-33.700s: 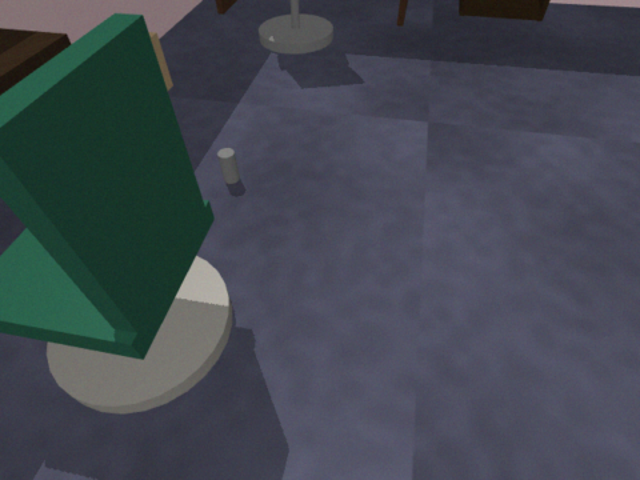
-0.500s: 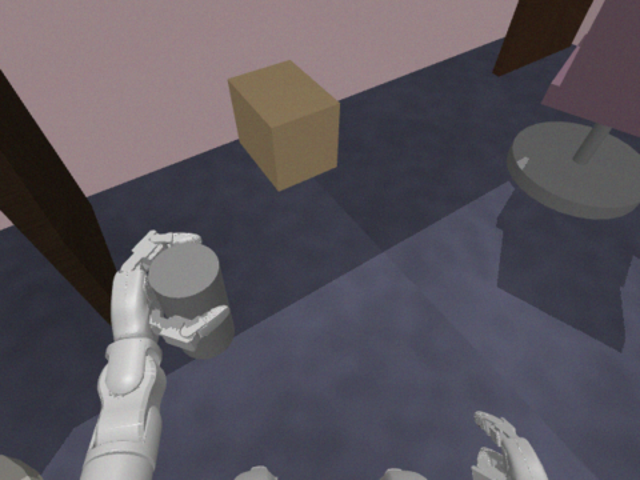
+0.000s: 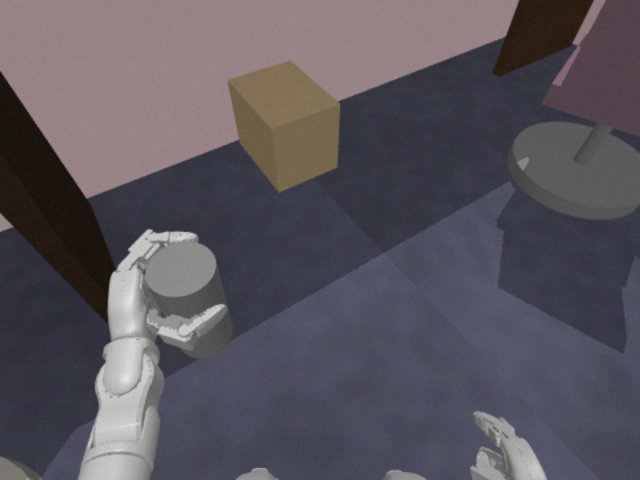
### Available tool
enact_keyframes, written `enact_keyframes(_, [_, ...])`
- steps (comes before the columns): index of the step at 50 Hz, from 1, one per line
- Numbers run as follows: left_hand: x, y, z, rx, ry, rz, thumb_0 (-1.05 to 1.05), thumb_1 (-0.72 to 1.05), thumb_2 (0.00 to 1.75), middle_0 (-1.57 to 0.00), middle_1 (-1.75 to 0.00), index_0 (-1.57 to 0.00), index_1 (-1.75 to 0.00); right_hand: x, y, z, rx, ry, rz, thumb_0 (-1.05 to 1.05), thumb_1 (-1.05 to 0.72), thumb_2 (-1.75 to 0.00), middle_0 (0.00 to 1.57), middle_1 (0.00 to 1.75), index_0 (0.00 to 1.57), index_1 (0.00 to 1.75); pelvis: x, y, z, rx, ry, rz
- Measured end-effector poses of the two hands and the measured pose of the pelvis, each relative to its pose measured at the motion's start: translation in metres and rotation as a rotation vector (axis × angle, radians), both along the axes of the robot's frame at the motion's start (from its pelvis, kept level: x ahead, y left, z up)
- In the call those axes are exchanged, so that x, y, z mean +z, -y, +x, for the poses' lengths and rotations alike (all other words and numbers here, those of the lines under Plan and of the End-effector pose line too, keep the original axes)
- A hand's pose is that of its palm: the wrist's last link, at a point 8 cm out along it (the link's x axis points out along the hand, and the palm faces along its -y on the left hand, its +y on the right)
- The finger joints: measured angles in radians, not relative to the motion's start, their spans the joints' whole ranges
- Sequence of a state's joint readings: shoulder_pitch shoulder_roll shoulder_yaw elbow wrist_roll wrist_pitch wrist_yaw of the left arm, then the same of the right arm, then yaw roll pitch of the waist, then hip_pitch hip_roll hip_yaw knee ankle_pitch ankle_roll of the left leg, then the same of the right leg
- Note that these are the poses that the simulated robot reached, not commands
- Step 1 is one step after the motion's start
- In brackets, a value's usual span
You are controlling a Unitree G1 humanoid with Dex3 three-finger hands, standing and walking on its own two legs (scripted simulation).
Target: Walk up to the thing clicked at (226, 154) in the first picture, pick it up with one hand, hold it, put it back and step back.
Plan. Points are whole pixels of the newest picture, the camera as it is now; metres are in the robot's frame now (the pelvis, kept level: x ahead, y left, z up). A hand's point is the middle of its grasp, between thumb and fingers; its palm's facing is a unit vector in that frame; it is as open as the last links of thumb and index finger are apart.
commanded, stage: crouch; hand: left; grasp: from the side
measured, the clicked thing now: (194, 304) +0.33 +0.17 +0.03
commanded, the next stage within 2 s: lower in 1.90 s
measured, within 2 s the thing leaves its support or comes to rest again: neither
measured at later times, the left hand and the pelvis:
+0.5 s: hand (203, 327) +0.35 +0.18 -0.08, palm faces +0.18 -0.98 -0.01, open 11.0 cm; pelvis -0.02 +0.00 -0.08, yaw +0 degrees
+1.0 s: hand (221, 362) +0.39 +0.21 -0.32, palm faces +0.22 -0.98 -0.04, open 11.0 cm; pelvis -0.07 +0.00 -0.30, yaw -3 degrees
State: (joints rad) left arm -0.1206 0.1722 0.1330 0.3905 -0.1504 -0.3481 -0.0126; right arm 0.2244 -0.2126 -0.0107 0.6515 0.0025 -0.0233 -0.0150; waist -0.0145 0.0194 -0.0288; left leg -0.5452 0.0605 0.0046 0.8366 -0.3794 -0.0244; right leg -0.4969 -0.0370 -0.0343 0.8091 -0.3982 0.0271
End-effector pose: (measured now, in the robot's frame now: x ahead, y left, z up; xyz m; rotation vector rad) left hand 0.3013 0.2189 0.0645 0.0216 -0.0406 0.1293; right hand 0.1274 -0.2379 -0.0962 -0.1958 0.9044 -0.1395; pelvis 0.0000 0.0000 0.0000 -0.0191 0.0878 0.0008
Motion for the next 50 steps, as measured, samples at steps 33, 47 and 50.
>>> enact_keyframes(33, [-0.228, -0.025, 0.033, 0.054, -0.002, 0.005, 0.02, -0.47, 1.09, -0.71, -1.0, -0.65, -0.97, -0.169, 0.024, -0.046, 0.049, -0.218, -0.077, 0.0, -0.91, -0.91, 0.2, 0.3, 0.2, 0.3, -0.16, -0.001, -0.037, -0.019, -0.396, -0.023])
enact_keyframes(47, [-0.361, -0.034, 0.05, 0.083, -0.035, 0.009, 0.02, -0.47, 1.09, -0.71, -0.99, -0.65, -0.97, -0.294, 0.016, -0.086, 0.088, -0.359, -0.061, 0.0, -0.92, -0.91, 0.2, 0.3, 0.2, 0.3, -0.272, 0.0, -0.065, -0.037, -0.484, -0.032])
enact_keyframes(50, [-0.386, -0.037, 0.054, 0.088, -0.033, 0.014, 0.02, -0.48, 1.09, -0.71, -0.99, -0.65, -0.97, -0.317, 0.02, -0.099, 0.086, -0.388, -0.071, 0.0, -0.93, -0.91, 0.2, 0.3, 0.2, 0.3, -0.295, 0.001, -0.07, -0.042, -0.481, -0.033])
